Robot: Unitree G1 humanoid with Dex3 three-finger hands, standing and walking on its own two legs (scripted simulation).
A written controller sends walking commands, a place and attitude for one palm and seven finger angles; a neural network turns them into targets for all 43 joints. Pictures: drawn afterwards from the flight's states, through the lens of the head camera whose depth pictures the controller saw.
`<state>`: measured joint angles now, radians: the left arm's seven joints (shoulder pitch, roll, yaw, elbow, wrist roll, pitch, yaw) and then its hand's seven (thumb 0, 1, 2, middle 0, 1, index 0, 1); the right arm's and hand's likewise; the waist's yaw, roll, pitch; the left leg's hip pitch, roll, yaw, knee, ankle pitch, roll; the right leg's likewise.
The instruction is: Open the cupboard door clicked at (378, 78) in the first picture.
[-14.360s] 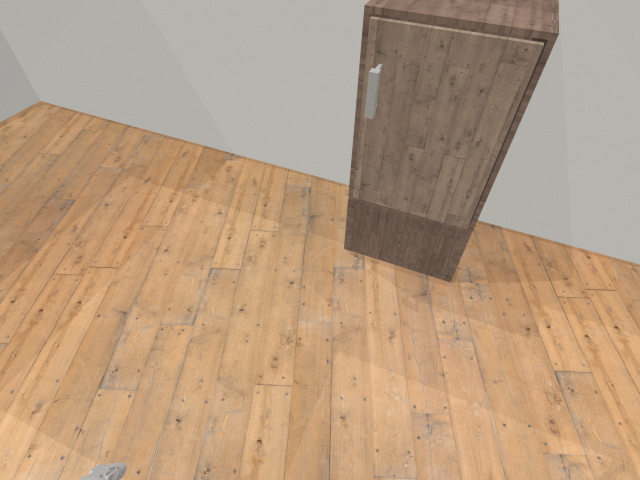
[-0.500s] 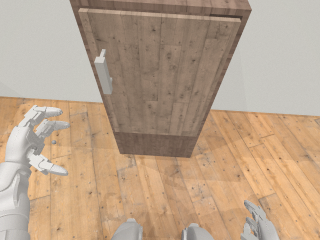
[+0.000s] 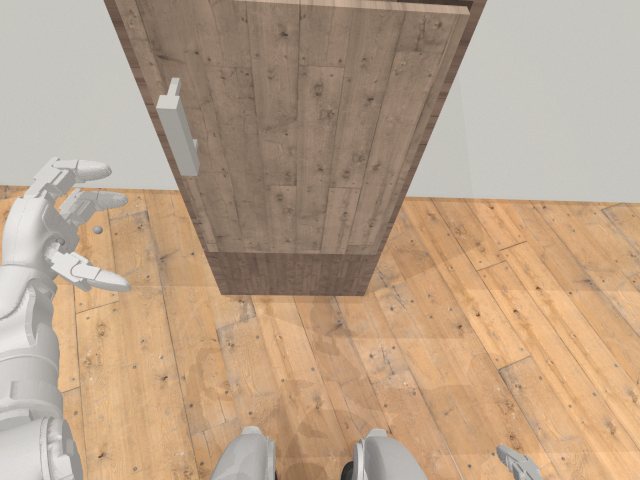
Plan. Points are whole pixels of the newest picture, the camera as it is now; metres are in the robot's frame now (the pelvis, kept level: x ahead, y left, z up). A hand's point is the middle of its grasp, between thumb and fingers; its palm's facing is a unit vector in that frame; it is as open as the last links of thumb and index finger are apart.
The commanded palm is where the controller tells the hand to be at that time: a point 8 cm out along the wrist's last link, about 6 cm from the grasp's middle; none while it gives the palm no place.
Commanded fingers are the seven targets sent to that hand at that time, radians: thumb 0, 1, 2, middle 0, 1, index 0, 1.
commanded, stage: move the hooked fingers beside the handle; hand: left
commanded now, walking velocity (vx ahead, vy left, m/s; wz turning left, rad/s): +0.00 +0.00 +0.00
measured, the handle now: (183, 128) +0.57 +0.21 +0.04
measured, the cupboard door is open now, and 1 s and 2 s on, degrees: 0 0 0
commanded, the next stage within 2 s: slide the fingers in behind the handle in 1.68 s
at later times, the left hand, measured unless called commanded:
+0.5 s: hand (114, 183) +0.46 +0.27 +0.05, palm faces +0.02 -1.00 +0.00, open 14.0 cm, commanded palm +0.45 +0.32 +0.05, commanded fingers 0.00 -0.50 0.30 -0.30 -1.20 -0.30 -1.20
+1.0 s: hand (134, 143) +0.53 +0.27 +0.05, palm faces +0.01 -1.00 -0.01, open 14.0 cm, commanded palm +0.51 +0.31 +0.05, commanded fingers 0.00 -0.50 0.30 -0.30 -1.20 -0.30 -1.20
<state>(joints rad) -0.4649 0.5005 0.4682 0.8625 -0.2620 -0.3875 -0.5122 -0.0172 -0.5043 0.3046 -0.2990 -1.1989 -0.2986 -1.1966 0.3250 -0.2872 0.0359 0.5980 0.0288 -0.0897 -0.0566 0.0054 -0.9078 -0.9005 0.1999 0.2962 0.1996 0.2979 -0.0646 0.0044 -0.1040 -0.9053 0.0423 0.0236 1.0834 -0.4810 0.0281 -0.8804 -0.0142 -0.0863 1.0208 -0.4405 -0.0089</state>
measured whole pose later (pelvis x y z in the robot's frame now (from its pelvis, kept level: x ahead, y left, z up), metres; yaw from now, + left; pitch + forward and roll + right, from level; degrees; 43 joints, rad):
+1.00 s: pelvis +0.00 +0.01 -0.02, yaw -2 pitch +26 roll -5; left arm -0.97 0.76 0.54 1.24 -0.09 -0.36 -0.44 -0.02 -0.50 0.30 -0.30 -1.20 -0.30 -1.20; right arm 0.39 -0.29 0.08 0.59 -0.01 0.07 -0.02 0.00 -0.91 -0.90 0.20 0.30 0.20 0.30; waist -0.21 0.02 -0.09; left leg -1.14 0.07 0.01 1.19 -0.51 0.04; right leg -1.09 0.01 -0.09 1.08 -0.44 0.01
